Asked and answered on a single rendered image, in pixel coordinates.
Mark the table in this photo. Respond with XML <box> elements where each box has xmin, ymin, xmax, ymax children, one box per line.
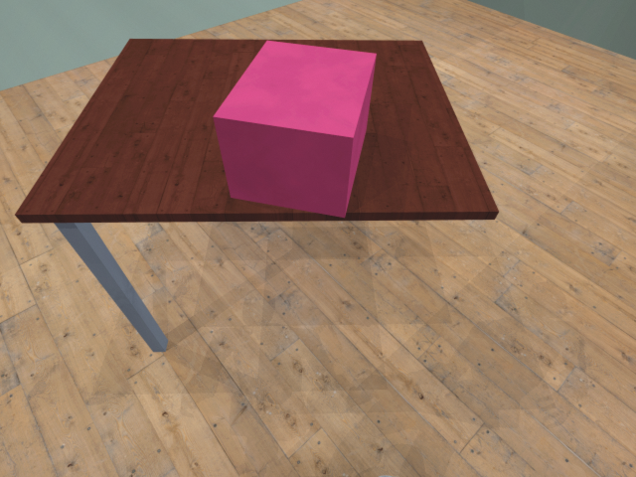
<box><xmin>15</xmin><ymin>39</ymin><xmax>499</xmax><ymax>352</ymax></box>

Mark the carton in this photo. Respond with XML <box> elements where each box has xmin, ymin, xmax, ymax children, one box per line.
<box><xmin>213</xmin><ymin>41</ymin><xmax>377</xmax><ymax>218</ymax></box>

